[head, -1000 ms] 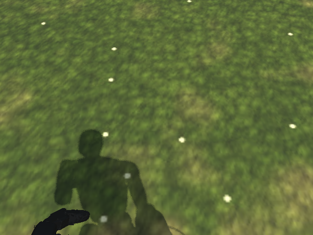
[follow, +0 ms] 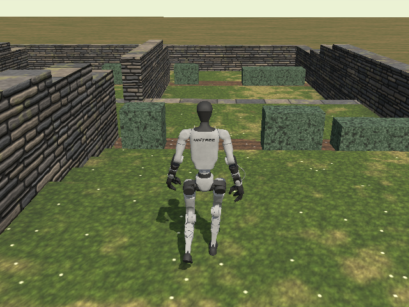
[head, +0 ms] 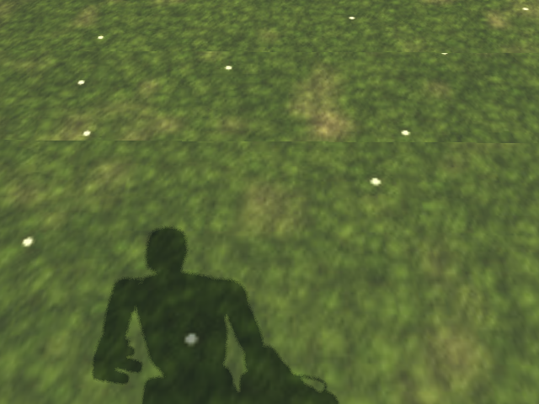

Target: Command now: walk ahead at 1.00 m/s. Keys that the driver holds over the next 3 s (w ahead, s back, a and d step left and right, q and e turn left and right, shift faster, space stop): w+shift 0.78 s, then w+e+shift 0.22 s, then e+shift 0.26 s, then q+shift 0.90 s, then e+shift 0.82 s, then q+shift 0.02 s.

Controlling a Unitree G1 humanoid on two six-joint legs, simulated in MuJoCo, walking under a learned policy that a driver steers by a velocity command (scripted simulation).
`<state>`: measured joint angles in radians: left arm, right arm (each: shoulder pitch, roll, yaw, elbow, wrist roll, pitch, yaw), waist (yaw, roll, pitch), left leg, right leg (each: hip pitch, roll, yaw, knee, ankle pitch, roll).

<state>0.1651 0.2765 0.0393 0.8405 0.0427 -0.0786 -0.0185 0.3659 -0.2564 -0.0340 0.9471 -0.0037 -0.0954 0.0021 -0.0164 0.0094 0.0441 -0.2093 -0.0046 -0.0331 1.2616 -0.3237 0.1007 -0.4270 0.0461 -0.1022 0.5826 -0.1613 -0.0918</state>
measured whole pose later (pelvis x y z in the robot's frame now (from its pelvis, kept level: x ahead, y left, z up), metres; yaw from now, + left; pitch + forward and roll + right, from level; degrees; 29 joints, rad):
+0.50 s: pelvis +0.49 +0.04 +0.01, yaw +0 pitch +0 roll +1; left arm 0.29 0.26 0.03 0.90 0.02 -0.09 -0.01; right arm 0.26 -0.29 -0.05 0.90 -0.04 -0.08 0.01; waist 0.00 -0.02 0.03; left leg -0.32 -0.07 0.10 0.50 -0.18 0.09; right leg -0.36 -0.02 0.04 1.30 -0.28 -0.10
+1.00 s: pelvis +0.99 -0.01 +0.01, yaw -6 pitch +0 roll -1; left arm 0.42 0.30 0.07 0.96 0.01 -0.05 0.00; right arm 0.17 -0.26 -0.02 0.79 -0.05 -0.09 0.01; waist 0.04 0.00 0.03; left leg -0.50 0.07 -0.05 1.22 -0.33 0.03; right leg -0.22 0.14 -0.01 0.45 -0.22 -0.12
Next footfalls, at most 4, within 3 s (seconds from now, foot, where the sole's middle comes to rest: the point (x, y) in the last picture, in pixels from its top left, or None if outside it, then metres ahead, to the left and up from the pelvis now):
0.36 left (234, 359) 0.58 0.11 -0.76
0.82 right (296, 214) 1.03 -0.06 -0.76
1.20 left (245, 139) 1.37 0.10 -0.76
1.42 right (320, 138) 1.37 -0.16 -0.76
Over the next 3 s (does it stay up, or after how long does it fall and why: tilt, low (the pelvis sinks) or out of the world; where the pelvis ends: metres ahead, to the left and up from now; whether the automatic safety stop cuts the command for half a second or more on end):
stays up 1.68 -0.17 -0.12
